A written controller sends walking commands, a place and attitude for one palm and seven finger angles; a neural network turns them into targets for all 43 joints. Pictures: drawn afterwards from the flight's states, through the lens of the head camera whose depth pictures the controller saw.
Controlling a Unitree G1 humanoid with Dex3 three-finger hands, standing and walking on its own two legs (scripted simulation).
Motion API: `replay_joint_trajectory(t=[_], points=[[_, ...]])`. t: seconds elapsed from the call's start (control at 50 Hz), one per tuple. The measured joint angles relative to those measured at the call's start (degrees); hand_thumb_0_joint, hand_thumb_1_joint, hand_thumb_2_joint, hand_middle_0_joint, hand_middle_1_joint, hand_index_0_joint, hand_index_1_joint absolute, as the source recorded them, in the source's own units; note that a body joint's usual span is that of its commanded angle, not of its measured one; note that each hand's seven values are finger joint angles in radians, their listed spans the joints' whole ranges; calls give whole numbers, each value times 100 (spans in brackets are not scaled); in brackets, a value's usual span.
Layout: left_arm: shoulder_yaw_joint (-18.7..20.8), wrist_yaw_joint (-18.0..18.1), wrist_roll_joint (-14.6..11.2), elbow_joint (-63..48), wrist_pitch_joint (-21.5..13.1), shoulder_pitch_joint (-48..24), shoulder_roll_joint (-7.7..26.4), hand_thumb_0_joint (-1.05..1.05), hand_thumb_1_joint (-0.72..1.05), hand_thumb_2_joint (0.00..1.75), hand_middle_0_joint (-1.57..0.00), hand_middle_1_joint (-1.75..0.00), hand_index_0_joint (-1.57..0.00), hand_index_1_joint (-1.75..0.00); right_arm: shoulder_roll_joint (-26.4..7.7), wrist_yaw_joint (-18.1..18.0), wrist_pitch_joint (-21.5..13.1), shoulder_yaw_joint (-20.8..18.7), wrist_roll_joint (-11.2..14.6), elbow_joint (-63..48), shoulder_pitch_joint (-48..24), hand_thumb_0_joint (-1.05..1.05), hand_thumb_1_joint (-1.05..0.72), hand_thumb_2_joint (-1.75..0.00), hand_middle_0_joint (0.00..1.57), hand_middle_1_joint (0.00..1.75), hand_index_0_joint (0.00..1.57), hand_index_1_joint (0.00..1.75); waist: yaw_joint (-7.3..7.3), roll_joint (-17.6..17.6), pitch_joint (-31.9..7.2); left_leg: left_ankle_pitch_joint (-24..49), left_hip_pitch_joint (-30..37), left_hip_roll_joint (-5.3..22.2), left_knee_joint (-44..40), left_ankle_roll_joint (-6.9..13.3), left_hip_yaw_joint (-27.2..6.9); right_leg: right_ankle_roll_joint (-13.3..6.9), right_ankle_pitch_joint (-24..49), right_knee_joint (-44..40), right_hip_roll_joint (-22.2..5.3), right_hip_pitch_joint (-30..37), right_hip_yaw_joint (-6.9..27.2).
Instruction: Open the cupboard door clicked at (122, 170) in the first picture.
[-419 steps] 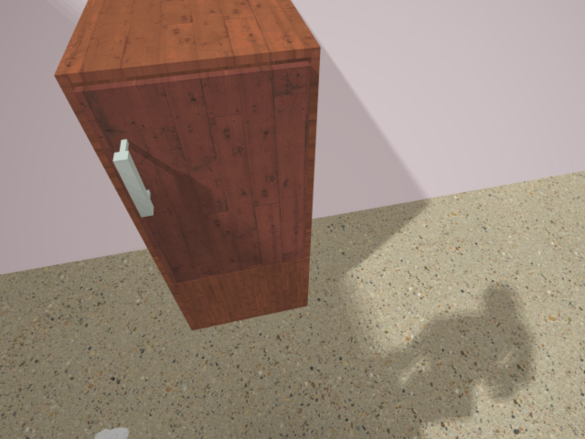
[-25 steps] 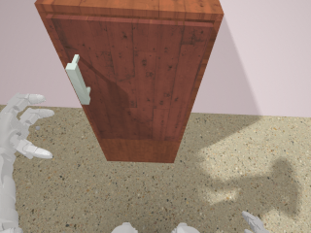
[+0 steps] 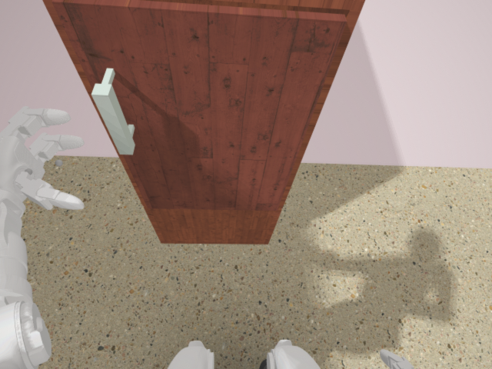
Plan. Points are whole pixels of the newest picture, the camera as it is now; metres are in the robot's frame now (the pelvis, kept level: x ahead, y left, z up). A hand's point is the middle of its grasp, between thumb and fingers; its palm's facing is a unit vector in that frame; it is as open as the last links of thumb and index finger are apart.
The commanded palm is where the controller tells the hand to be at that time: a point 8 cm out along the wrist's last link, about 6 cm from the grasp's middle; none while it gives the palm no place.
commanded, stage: move the hooked fingers beside the handle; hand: left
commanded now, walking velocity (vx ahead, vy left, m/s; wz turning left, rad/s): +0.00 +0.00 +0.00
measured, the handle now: (118, 113) +0.52 +0.23 +0.07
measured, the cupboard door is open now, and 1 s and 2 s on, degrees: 0 0 0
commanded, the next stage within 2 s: slide the fingers in behind the handle in 1.36 s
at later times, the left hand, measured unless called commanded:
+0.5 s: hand (74, 134) +0.46 +0.28 +0.07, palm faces +0.03 -1.00 -0.02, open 14.0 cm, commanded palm +0.44 +0.33 +0.07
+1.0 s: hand (68, 136) +0.46 +0.29 +0.08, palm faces +0.01 -1.00 -0.01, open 14.0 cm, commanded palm +0.44 +0.33 +0.07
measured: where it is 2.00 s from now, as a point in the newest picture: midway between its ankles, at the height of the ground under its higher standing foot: outside the picture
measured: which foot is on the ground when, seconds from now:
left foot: down 0.00-1.00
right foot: down 0.00-1.00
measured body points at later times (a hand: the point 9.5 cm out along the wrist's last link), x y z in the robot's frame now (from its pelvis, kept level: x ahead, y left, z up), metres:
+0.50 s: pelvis +0.00 +0.00 -0.01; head +0.12 +0.03 +0.43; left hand +0.45 +0.34 +0.08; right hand +0.03 -0.28 -0.11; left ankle +0.00 +0.08 -0.68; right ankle +0.02 -0.13 -0.68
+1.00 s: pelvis +0.00 +0.00 -0.01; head +0.12 +0.03 +0.43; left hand +0.45 +0.34 +0.08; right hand +0.04 -0.28 -0.11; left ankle +0.00 +0.08 -0.68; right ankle +0.02 -0.13 -0.68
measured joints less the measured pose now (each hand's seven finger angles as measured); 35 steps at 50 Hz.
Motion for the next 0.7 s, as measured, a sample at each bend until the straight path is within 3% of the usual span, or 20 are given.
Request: replay_joint_trajectory(t=[0.3, 0.48, 0.7], points=[[-59, 247, 306, 580, -180, -749, 89, -1, -49, 30, -30, -120, -30, -120, 1, 25, 287, 2, -65, 183, 84, 1, -90, -90, 21, 30, 21, 30, -166, -4, 36, -4, -218, -7, 73, 8, -37, 13, 5, 28, -6, -185, -37], [140, 240, 497, 1120, -187, -1183, 536, -1, -49, 30, -30, -120, -30, -120, -33, 25, 461, 42, -90, 132, 139, 1, -90, -90, 21, 30, 21, 30, -327, -16, 56, -44, -402, 58, 166, -18, -34, -21, -11, 109, 56, -382, -32], [336, -65, 469, 1303, -153, -1330, 910, -1, -49, 30, -30, -120, -30, -120, -78, 48, 622, 28, -98, 105, 231, 1, -90, -90, 21, 30, 21, 30, -393, -24, 64, -86, -588, 133, 256, -40, -45, -45, -8, 141, 130, -557, -40]])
